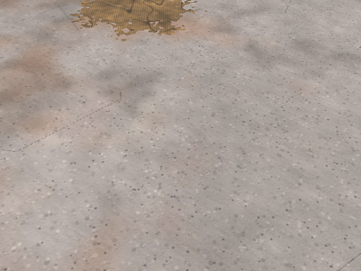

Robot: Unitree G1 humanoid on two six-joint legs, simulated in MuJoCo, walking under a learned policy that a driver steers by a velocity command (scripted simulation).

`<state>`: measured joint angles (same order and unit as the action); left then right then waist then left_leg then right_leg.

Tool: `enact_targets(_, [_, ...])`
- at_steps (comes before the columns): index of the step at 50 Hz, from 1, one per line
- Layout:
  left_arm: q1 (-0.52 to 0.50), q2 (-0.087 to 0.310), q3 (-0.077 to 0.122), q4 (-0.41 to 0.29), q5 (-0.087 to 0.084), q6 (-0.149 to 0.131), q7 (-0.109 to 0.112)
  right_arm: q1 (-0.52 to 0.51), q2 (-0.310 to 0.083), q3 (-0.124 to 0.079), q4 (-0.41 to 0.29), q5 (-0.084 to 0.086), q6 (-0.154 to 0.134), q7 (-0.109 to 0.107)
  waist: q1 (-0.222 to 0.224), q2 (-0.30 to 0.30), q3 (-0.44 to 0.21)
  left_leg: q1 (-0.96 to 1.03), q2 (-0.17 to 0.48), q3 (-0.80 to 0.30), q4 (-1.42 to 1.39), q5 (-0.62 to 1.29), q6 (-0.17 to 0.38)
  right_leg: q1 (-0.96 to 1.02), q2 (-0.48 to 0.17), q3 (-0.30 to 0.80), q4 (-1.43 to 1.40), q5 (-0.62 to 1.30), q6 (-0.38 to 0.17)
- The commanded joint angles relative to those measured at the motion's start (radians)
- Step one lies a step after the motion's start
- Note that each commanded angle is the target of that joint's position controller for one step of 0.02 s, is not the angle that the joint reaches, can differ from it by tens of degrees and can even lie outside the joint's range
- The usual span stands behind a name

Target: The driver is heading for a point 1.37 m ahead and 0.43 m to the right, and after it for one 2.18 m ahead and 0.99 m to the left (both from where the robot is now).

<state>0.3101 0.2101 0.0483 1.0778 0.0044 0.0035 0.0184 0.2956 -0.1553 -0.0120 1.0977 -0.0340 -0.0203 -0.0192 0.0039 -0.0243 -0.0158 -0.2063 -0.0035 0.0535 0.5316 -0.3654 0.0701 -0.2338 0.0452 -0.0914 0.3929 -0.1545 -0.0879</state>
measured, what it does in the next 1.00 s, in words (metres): steps on the spot: left foot, then right foot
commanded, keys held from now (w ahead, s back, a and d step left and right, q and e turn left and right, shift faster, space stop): no key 1.00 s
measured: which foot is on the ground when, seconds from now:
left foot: up 0.00-0.00, down 0.02-1.00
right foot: down 0.00-0.02, up 0.04-0.26, down 0.28-1.00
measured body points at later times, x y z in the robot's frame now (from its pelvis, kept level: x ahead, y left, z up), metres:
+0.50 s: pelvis +0.08 +0.00 +0.00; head +0.09 -0.01 +0.45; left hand +0.10 +0.22 -0.16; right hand +0.05 -0.22 -0.17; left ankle -0.01 +0.10 -0.74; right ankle +0.08 -0.10 -0.74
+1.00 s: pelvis +0.07 -0.01 +0.00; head +0.08 -0.02 +0.45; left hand +0.05 +0.20 -0.16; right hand +0.03 -0.23 -0.16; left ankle -0.01 +0.10 -0.74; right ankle +0.08 -0.10 -0.74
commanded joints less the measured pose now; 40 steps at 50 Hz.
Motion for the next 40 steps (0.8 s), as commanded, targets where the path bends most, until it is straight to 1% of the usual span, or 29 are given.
enact_targets(1, [-0.047, 0.030, -0.001, -0.058, -0.006, -0.011, 0.000, 0.193, -0.052, -0.003, 0.032, -0.008, -0.019, -0.022, -0.048, 0.096, 0.112, 0.159, 0.105, -0.158, -0.281, -0.064, 0.040, -0.242, -0.138, 0.162, -0.008, -0.374, -0.033])
enact_targets(2, [-0.058, -0.030, -0.019, -0.080, -0.015, -0.016, -0.003, 0.217, -0.133, -0.019, 0.023, 0.007, -0.021, -0.029, -0.045, 0.228, 0.110, 0.155, 0.275, -0.425, -0.425, -0.269, 0.096, -0.330, -0.005, 0.026, 0.190, -0.316, 0.016])
enact_targets(3, [-0.074, 0.017, -0.012, -0.083, 0.021, -0.015, -0.004, 0.186, -0.164, -0.029, 0.027, 0.003, -0.016, -0.029, -0.045, 0.228, 0.205, 0.006, 0.362, -0.489, -0.459, -0.255, 0.153, -0.310, -0.019, 0.036, 0.304, -0.299, 0.021])
enact_targets(4, [-0.071, 0.034, -0.008, -0.078, 0.024, -0.016, -0.007, 0.133, -0.118, -0.018, 0.012, 0.006, -0.019, -0.028, -0.012, 0.161, 0.218, -0.017, 0.325, -0.435, -0.451, -0.143, 0.152, -0.292, -0.042, 0.073, 0.369, -0.267, 0.029])
enact_targets(5, [-0.049, 0.025, -0.010, -0.064, 0.020, -0.016, -0.008, 0.102, -0.090, -0.010, 0.005, 0.009, -0.024, -0.027, 0.011, 0.129, 0.204, -0.005, 0.283, -0.357, -0.430, 0.002, 0.131, -0.276, -0.050, 0.085, 0.381, -0.245, 0.041])
enact_targets(6, [-0.030, 0.025, -0.009, -0.049, 0.019, -0.017, -0.007, 0.082, -0.076, -0.003, -0.003, 0.007, -0.029, -0.027, 0.027, 0.113, 0.176, 0.031, 0.244, -0.288, -0.398, 0.164, 0.112, -0.252, -0.056, 0.083, 0.376, -0.220, 0.053])
enact_targets(7, [-0.016, 0.020, -0.011, -0.037, 0.023, -0.018, -0.007, 0.079, -0.061, 0.005, -0.002, 0.007, -0.038, -0.029, 0.035, 0.102, 0.140, 0.061, 0.221, -0.224, -0.346, 0.383, 0.104, -0.213, -0.057, 0.074, 0.356, -0.200, 0.062])
enact_targets(8, [-0.010, 0.002, -0.017, -0.030, 0.018, -0.020, -0.003, 0.083, -0.055, 0.011, 0.001, 0.006, -0.045, -0.029, 0.037, 0.099, 0.098, 0.083, 0.200, -0.168, -0.292, 0.584, 0.097, -0.161, -0.054, 0.066, 0.316, -0.191, 0.069])
enact_targets(9, [-0.019, -0.010, -0.022, -0.031, 0.011, -0.021, 0.003, 0.098, -0.057, 0.014, 0.007, 0.006, -0.049, -0.030, 0.029, 0.109, 0.068, 0.103, 0.191, -0.136, -0.246, 0.716, 0.092, -0.119, -0.048, 0.055, 0.268, -0.184, 0.071])
enact_targets(10, [-0.031, -0.014, -0.026, -0.032, 0.002, -0.021, 0.009, 0.115, -0.063, 0.015, 0.015, 0.006, -0.049, -0.031, 0.017, 0.126, 0.050, 0.124, 0.185, -0.122, -0.211, 0.788, 0.087, -0.089, -0.042, 0.044, 0.221, -0.173, 0.070])
enact_targets(11, [-0.040, -0.012, -0.028, -0.032, -0.004, -0.019, 0.015, 0.127, -0.067, 0.016, 0.020, 0.009, -0.045, -0.032, 0.008, 0.139, 0.041, 0.138, 0.183, -0.121, -0.185, 0.813, 0.079, -0.062, -0.039, 0.034, 0.167, -0.145, 0.068])
enact_targets(12, [-0.038, -0.013, -0.031, -0.029, -0.007, -0.019, 0.020, 0.129, -0.072, 0.015, 0.024, 0.014, -0.040, -0.032, 0.013, 0.139, 0.038, 0.131, 0.176, -0.118, -0.165, 0.794, 0.061, -0.015, -0.042, 0.030, 0.085, -0.060, 0.066])
enact_targets(13, [-0.028, -0.004, -0.033, -0.024, -0.006, -0.020, 0.024, 0.133, -0.079, 0.011, 0.027, 0.019, -0.035, -0.031, 0.017, 0.129, 0.035, 0.105, 0.164, -0.117, -0.154, 0.724, 0.034, 0.054, -0.060, 0.047, 0.017, 0.063, 0.062])
enact_targets(14, [-0.010, 0.030, -0.028, -0.020, 0.001, -0.025, 0.027, 0.148, -0.081, 0.008, 0.026, 0.022, -0.034, -0.029, 0.011, 0.105, 0.022, 0.063, 0.144, -0.118, -0.150, 0.605, 0.009, 0.132, -0.112, 0.097, 0.013, 0.198, 0.057])
enact_targets(15, [0.011, 0.068, -0.022, -0.019, 0.009, -0.031, 0.027, 0.176, -0.079, 0.003, 0.026, 0.021, -0.033, -0.028, -0.007, 0.065, 0.013, 0.008, 0.112, -0.107, -0.152, 0.463, -0.002, 0.199, -0.172, 0.145, 0.051, 0.369, 0.045])
enact_targets(16, [-0.005, 0.072, -0.021, -0.006, -0.001, -0.027, 0.024, 0.226, -0.028, 0.009, 0.043, 0.030, -0.027, -0.028, -0.031, -0.025, 0.024, 0.012, 0.077, -0.091, -0.189, 0.379, -0.013, 0.181, -0.176, 0.147, 0.100, 0.422, 0.014])
enact_targets(17, [-0.014, 0.033, -0.028, -0.006, -0.003, -0.022, 0.020, 0.199, -0.040, 0.007, 0.046, 0.024, -0.020, -0.034, -0.009, -0.038, 0.037, 0.055, 0.071, -0.083, -0.193, 0.342, -0.020, 0.135, -0.170, 0.157, 0.086, 0.366, 0.013])
enact_targets(18, [-0.014, 0.014, -0.030, -0.007, -0.001, -0.022, 0.019, 0.179, -0.065, 0.000, 0.045, 0.022, -0.015, -0.036, 0.001, -0.011, 0.079, 0.053, 0.077, -0.085, -0.169, 0.372, -0.020, 0.103, -0.157, 0.148, 0.066, 0.339, 0.017])
enact_targets(20, [0.000, 0.008, -0.033, 0.006, 0.002, -0.022, 0.030, 0.154, -0.057, -0.002, 0.042, 0.024, -0.007, -0.033, -0.001, -0.001, 0.074, 0.088, 0.086, -0.085, -0.158, 0.433, -0.023, 0.101, -0.150, 0.147, 0.056, 0.371, 0.019])
enact_targets(22, [0.001, 0.020, -0.030, 0.012, -0.001, -0.025, 0.036, 0.151, -0.049, -0.002, 0.043, 0.024, -0.002, -0.033, -0.009, 0.003, 0.050, 0.115, 0.091, -0.084, -0.163, 0.441, -0.029, 0.119, -0.150, 0.149, 0.056, 0.407, 0.017])
enact_targets(24, [-0.001, 0.018, -0.030, 0.014, -0.002, -0.026, 0.036, 0.145, -0.050, -0.003, 0.049, 0.025, 0.003, -0.036, -0.010, 0.014, 0.039, 0.133, 0.092, -0.079, -0.166, 0.433, -0.033, 0.128, -0.152, 0.152, 0.051, 0.416, 0.014])
enact_targets(30, [0.007, 0.011, -0.030, 0.030, 0.001, -0.021, 0.037, 0.112, -0.053, -0.002, 0.057, 0.024, 0.017, -0.039, -0.009, 0.025, 0.062, 0.141, 0.097, -0.077, -0.189, 0.369, -0.037, 0.120, -0.149, 0.159, 0.016, 0.370, 0.016])
enact_targets(40, [0.032, 0.004, -0.032, 0.054, 0.003, -0.016, 0.035, 0.098, -0.053, 0.007, 0.069, 0.024, 0.021, -0.039, -0.003, 0.028, 0.089, 0.117, 0.104, -0.080, -0.219, 0.273, -0.038, 0.116, -0.141, 0.165, -0.027, 0.267, 0.020])
Velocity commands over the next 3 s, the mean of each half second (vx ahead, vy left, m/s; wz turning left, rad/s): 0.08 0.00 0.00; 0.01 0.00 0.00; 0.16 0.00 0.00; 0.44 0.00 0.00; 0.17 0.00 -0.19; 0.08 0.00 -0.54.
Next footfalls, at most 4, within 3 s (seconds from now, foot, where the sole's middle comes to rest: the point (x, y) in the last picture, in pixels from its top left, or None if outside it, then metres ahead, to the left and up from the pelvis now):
0.02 left None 0.03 0.10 -0.78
0.28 right None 0.12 -0.10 -0.78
1.48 right None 0.19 -0.13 -0.78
1.98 left None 0.54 0.01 -0.78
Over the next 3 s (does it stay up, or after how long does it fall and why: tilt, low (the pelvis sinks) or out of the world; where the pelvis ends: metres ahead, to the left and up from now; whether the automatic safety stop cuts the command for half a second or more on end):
stays up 0.54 -0.06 0.00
